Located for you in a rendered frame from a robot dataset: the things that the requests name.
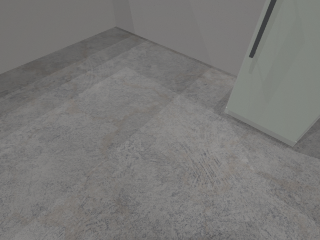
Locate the fridge door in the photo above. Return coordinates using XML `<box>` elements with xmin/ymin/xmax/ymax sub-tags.
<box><xmin>227</xmin><ymin>0</ymin><xmax>320</xmax><ymax>142</ymax></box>

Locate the handle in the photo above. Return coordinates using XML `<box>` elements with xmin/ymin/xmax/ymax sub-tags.
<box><xmin>249</xmin><ymin>0</ymin><xmax>277</xmax><ymax>58</ymax></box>

